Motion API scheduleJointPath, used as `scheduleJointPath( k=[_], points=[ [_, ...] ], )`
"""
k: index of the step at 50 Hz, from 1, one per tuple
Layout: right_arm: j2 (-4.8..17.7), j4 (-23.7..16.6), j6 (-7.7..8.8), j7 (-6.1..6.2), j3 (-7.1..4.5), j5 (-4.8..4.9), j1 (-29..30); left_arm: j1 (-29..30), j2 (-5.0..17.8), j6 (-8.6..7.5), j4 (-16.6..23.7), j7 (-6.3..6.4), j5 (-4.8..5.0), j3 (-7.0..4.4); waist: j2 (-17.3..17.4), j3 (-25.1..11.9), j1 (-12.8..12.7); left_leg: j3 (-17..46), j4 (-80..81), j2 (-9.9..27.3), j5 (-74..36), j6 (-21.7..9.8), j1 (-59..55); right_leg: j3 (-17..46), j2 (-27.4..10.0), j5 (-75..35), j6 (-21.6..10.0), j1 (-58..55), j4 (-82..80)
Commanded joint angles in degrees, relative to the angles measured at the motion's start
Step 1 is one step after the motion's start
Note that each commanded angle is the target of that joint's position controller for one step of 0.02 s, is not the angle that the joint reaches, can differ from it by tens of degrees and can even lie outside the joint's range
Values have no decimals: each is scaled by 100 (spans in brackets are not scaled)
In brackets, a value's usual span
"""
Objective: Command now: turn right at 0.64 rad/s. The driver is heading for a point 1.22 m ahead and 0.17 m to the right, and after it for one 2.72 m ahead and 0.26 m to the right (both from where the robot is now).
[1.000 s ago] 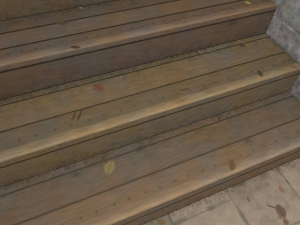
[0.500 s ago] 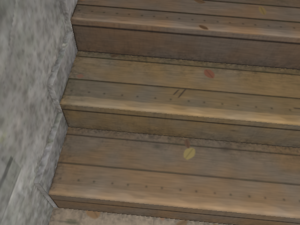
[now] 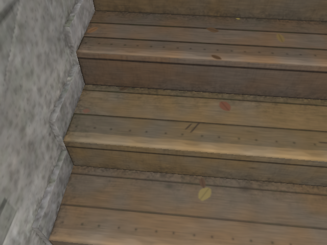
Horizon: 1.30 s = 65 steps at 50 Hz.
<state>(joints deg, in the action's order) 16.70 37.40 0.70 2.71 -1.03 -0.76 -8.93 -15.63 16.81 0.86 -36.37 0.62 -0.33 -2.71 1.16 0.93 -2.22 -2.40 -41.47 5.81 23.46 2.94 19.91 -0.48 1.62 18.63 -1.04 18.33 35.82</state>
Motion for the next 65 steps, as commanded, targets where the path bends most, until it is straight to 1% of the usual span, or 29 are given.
scheduleJointPath(
  k=[1, 5, 7, 18, 19, 21, 23, 26, 29, 31, 32, 35, 36, 38, 41, 45, 46, 47, 51, 52, 53, 54, 55, 56, 57, 59, 60, 63, 65],
  points=[
    [617, -752, 215, 57, -260, 97, 724, -818, 1431, -248, 357, 18, -111, -449, -1757, -471, -272, 659, -2498, -737, 1651, 237, 2053, 3419, -1967, -3932, -1945, -1636, -1659],
    [524, -511, 22, 50, -275, -51, 609, 426, 1015, -144, 753, 168, 200, -402, -500, -462, 350, 828, -1943, -703, 229, 193, 1648, 2248, -1121, -3573, -1082, -1173, -1401],
    [389, -448, 8, -35, -276, 172, 623, 320, 973, -23, 708, 247, 268, -424, -637, -669, 323, 738, -1226, -963, 10, 170, 1272, 2300, -1007, -3603, -1033, -1318, -1423],
    [840, -195, 263, -126, -513, 126, 291, 718, 1236, 142, 902, 177, 253, -549, -1178, -708, 241, 892, 1955, -1049, -1318, -60, -433, 3218, -512, -2011, -641, -771, -1050],
    [919, -136, 252, -136, -583, 100, 136, 768, 1079, 166, 949, 179, 231, -483, -1013, -814, 268, 1008, 2339, -683, -1807, -208, -1178, 3088, -310, -1269, -464, -266, -818],
    [1372, -148, 175, -121, -721, -230, 72, 483, 760, 127, 1111, 123, 148, -375, 1188, -772, 35, 3341, 2722, 1537, -2196, -1609, -1755, 1443, 784, 1715, 53, 1531, 1482],
    [815, -300, 227, -70, -594, -145, 466, 425, 1400, 94, 878, 102, 64, -562, 540, -444, -11, 2744, 2647, 1470, -2061, -1700, -1078, 1144, 81, 1089, 341, 1591, 2949],
    [760, -222, 143, -3, -523, 99, 243, 504, 825, 135, 756, 135, -2, -353, 146, -321, 129, 1960, 2408, 764, -2698, -1530, -972, 987, 229, 642, 625, 1426, 3212],
    [438, -74, 163, -161, -357, -6, 114, 863, 222, 54, 798, 176, -62, -98, 601, -461, 164, 1669, 2318, 425, -3070, -1468, -1249, 818, -58, 785, 670, 776, 1264],
    [870, -107, 104, -235, -513, 92, 73, 1013, 287, 2, 750, 197, -16, -138, 1115, -357, 300, 1821, 2328, 286, -3069, -1418, -1158, 412, 33, 820, 674, 147, 113],
    [1021, 275, -51, -345, -588, -85, -612, 580, 550, 171, 467, 89, -89, -202, 1196, -452, 433, 1753, 2210, 36, -2739, -1258, -1428, -36, 393, 776, 429, -5, -187],
    [839, 257, -167, -390, -590, -27, -664, 370, 337, 31, 374, 33, -212, -171, 864, -298, 138, 1889, 2198, -380, 186, -908, -114, -205, 491, -213, 40, -1525, -1614],
    [761, -154, 39, -244, -518, 353, 2, -125, 593, -114, 373, 103, 172, -292, 711, -446, -277, 2173, 2090, -293, 1081, -782, 1293, 503, -251, -176, -208, -2678, -1584],
    [277, -695, 352, -173, -336, 426, 705, -881, 1455, -335, 40, 131, -49, -524, -1291, -296, -610, 833, -785, -615, 842, -285, 3239, 3409, -2620, 2608, -1232, -2684, -2642],
    [601, -300, 333, -184, -486, 257, -94, -23, 529, -693, 182, 161, -1, -265, -1166, 130, -50, 908, -2302, -136, -290, -210, 3415, 2320, -1984, 1636, -833, -2415, -2771],
    [187, -450, 245, -321, -363, 158, 211, 267, 379, -630, 84, 172, -164, -190, -607, 535, 32, 463, -2449, -55, -1335, 56, 2933, 136, -1410, -2653, -668, -1427, -2458],
    [57, -496, 34, -498, -307, -388, 328, 45, 431, -573, -70, 53, -267, -134, -215, 626, 169, -40, -1998, -302, -1076, 85, 2054, -391, -1241, -4005, -645, -654, -2330],
    [-160, -428, -104, -530, -263, -340, 1, 224, 528, -553, -85, 48, -266, -178, -911, 423, 298, -260, -1884, -349, -860, 80, 1527, -777, -1129, -4717, -606, -560, -2075],
    [374, -237, -258, -587, -428, -166, -833, 347, 802, -379, -63, 126, 0, -280, -1108, -574, 562, -649, -313, -870, -1118, -386, -339, -1040, -1347, -5717, -318, -996, -228],
    [702, -220, -216, -469, -589, 190, -1276, 734, 1056, -368, 159, 165, 357, -319, -992, -981, 902, -290, 197, -892, -1900, -526, -1381, -896, -1472, -5910, -101, -351, 661],
    [956, -87, -203, -331, -723, 196, -1999, 1101, 753, -376, 281, 122, 458, -213, -560, -1273, 1458, 47, 1299, -908, -2808, -849, -2384, -956, -1186, -4334, 285, 293, 2004],
    [1451, -15, -199, -179, -801, 247, -1864, 850, 48, -404, 440, 35, 76, 3, 1096, -776, 1133, 1376, 1529, -107, -6956, -1117, -3191, -958, -189, 1742, 764, 2180, 4073],
    [1506, -325, 15, -423, -721, -325, -2546, -1889, -918, -438, 23, -340, -522, 252, 1927, -3765, 126, 3515, 1096, 1762, -8827, -3307, -4893, 733, -284, 2429, 810, 1731, 4841],
    [862, -438, 148, -692, -579, -497, -1873, -840, 365, -295, 266, -296, 96, -99, 972, -2082, 597, 4292, 1282, 1954, -7021, -3302, -3278, 1424, 86, 2047, 1016, 2588, 5523],
    [557, -569, 307, -798, -516, -408, -1207, 257, 790, -298, 574, -89, 342, -250, 489, -1191, 633, 3559, 1507, 1558, -5304, -2767, -1910, 1096, 53, 1971, 1024, 2954, 5746],
    [237, -506, 557, -767, -295, -137, -315, 207, 676, -446, 580, 432, -72, -190, 518, -925, 20, 2757, 1808, 613, -3530, -2081, -258, 952, -258, 931, 931, 2768, 5813],
    [388, -503, 576, -775, -291, -133, -7, 133, 624, -376, 560, 465, -126, -129, 334, -649, -143, 2607, 1994, 441, -3529, -1949, 661, 878, -233, 697, 876, 2306, 5829],
    [502, -447, 603, -659, -248, -263, -19, -205, 461, -200, 546, 369, 78, -34, 310, -995, -145, 2707, 2040, 133, -2597, -1663, 958, 578, -96, -74, 997, 2375, 6297],
    [307, -359, 541, -542, -139, -228, -175, -1, 245, -110, 662, 403, -31, 29, 288, -1087, -53, 2986, 1875, -17, -1371, -1550, 545, 657, -109, -286, 1081, 3003, 6501]
  ],
)
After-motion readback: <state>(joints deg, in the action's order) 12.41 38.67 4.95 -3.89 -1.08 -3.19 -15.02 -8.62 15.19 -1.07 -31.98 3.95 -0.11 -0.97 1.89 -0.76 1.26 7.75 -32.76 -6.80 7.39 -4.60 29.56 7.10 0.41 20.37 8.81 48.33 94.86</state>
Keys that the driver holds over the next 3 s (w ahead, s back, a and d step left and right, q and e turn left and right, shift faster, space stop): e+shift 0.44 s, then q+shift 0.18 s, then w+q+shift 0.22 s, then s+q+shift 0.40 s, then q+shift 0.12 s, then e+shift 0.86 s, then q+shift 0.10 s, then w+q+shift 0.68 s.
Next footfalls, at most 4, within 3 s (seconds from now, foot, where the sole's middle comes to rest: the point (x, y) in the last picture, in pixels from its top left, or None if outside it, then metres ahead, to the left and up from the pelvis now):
0.38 left None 0.12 0.07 -0.76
0.72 right None -0.01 -0.14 -0.76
1.08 left None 0.25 0.05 -0.76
1.62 right None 0.19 -0.23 -0.76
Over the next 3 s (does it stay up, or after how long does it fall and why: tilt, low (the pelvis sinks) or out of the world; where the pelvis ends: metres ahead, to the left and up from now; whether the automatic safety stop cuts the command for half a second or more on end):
stays up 0.31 -0.10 -0.03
